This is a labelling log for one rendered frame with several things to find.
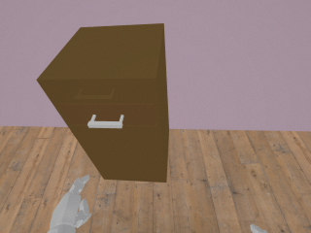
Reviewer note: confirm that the drawer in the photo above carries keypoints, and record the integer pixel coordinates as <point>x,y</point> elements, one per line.
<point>134,114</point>

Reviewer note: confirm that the cabinet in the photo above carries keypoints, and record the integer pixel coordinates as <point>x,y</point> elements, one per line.
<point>128,62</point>

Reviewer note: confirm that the handle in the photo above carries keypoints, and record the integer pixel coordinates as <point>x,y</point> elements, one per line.
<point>105,124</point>
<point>94,99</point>

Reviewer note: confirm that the left robot hand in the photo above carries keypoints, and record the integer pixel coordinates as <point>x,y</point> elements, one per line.
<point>66,212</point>

